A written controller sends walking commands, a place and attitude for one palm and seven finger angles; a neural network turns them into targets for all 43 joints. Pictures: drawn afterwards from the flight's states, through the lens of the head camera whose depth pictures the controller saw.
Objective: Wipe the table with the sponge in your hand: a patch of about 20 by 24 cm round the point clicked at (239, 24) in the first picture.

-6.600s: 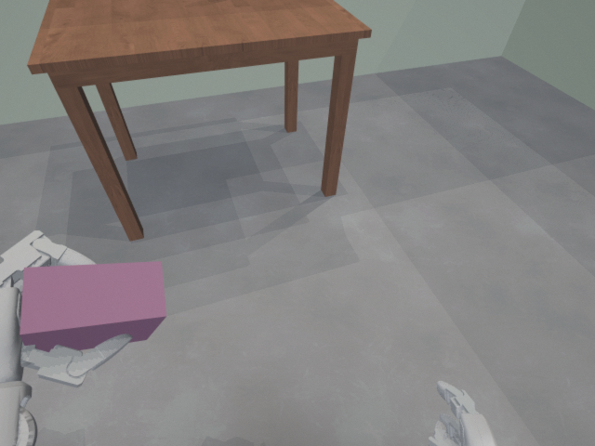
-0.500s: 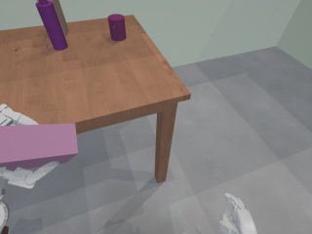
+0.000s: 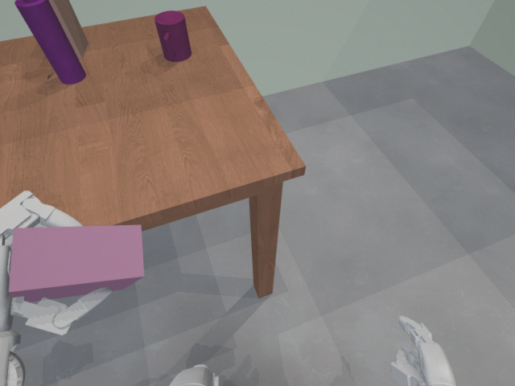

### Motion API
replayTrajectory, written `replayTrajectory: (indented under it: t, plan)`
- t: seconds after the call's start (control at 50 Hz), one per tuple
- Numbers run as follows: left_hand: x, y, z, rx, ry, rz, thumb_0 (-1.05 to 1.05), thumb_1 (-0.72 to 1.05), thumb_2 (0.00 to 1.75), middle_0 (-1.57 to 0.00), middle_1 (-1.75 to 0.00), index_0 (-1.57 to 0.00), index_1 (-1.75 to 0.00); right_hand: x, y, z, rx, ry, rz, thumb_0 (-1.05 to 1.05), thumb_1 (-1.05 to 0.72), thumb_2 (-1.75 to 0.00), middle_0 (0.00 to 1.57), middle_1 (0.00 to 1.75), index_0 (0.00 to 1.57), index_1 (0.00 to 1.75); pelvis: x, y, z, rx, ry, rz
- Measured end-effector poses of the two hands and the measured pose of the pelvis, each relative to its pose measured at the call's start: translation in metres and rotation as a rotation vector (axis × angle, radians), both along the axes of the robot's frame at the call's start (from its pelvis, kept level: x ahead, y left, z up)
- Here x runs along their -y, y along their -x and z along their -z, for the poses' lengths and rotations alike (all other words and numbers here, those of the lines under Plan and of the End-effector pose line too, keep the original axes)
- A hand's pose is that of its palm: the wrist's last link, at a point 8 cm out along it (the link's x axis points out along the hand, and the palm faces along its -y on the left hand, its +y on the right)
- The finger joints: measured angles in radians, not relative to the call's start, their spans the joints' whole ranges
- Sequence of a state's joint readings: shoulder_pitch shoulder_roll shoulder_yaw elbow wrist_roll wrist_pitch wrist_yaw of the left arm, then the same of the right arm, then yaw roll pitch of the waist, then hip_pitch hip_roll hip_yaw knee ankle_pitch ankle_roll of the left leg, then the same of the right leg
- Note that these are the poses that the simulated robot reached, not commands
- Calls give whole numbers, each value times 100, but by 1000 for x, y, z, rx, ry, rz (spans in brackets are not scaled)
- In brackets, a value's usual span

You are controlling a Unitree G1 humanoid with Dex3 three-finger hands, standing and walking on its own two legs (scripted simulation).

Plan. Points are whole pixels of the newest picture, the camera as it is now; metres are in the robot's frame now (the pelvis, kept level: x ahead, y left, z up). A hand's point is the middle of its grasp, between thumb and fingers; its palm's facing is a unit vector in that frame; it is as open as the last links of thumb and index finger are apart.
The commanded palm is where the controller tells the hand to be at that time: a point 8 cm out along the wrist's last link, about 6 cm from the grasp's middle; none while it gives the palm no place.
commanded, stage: come to a stop and stand still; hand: left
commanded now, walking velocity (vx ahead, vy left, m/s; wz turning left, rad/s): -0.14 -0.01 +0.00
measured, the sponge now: (96, 263) +0.24 +0.19 +0.14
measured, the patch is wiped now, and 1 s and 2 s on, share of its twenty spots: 0.00 0.00 0.00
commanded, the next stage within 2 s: look again from close up in 1.98 s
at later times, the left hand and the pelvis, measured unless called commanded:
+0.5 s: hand (8, 263) +0.22 +0.25 +0.18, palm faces +0.40 -0.74 -0.54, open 10.0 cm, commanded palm +0.14 +0.27 +0.17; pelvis -0.03 -0.01 -0.02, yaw -1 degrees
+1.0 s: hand out of the picture +0.12 +0.25 +0.18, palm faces +0.40 -0.84 -0.36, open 10.0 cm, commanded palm +0.05 +0.29 +0.17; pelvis -0.12 +0.01 -0.02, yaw -1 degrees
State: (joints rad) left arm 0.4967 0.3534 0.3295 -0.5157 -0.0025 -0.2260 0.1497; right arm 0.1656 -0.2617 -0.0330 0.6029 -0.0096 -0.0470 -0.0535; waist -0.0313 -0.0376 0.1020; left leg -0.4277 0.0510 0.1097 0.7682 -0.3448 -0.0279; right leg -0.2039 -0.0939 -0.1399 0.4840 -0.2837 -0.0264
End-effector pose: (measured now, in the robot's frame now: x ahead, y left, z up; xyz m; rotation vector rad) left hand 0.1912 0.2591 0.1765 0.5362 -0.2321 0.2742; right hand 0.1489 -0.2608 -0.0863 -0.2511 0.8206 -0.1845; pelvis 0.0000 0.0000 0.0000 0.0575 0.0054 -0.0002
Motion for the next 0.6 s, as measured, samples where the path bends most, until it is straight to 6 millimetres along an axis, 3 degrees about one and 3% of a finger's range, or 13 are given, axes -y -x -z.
replayTrajectory:
  t: [0.1, 0.22, 0.28, 0.36, 0.42, 0.48, 0.54, 0.6]
  plan:
    - [-20, -4, -10, 79, -44, 45, 0, -48, 100, -74, -136, -74, -136, -9, -19, -8, 43, 57, 15, 1, -90, -90, 19, 30, 20, 30, -19, -15, 12, 9, 47, 9]
    - [-52, -10, -4, 105, -24, -22, 0, -48, 101, -74, -136, -74, -136, -54, -32, -9, 69, -19, -24, 1, -91, -90, 19, 30, 20, 30, -27, -16, 11, 27, 55, 17]
    - [-51, -6, -3, 95, 22, -42, 0, -48, 101, -74, -136, -74, -136, -77, -31, -10, 84, -78, -79, 1, -90, -90, 20, 30, 20, 30, -26, -11, 7, 33, 72, 21]
    - [-31, 7, -5, 87, 55, -8, 0, -48, 101, -74, -136, -74, -136, -92, -23, -9, 104, -134, -127, 1, -90, -90, 20, 30, 21, 30, -19, -2, 6, 37, 79, 27]
    - [-16, 18, -8, 74, 43, 6, 0, -48, 101, -74, -136, -74, -136, -89, -14, -4, 109, -162, -137, 1, -90, -90, 20, 30, 21, 30, -9, 7, 7, 36, 76, 27]
    - [-24, 17, -23, 143, -163, 13, 0, -49, 101, -74, -136, -74, -136, -74, -2, 13, 117, -142, -180, 1, -90, -90, 20, 30, 21, 30, 6, 23, 21, 28, 50, 20]
    - [-40, 15, -21, 134, -111, -59, 0, -48, 101, -74, -136, -74, -136, -53, 18, 20, 96, -133, -148, 1, -90, -90, 20, 30, 21, 30, 10, 39, 21, 69, 66, 25]
    - [-32, 28, -6, 84, -24, -64, 0, -48, 101, -74, -136, -74, -136, -27, 42, 13, 112, -113, -83, 1, -90, -90, 20, 30, 21, 30, 10, 47, 19, 86, 58, 31]
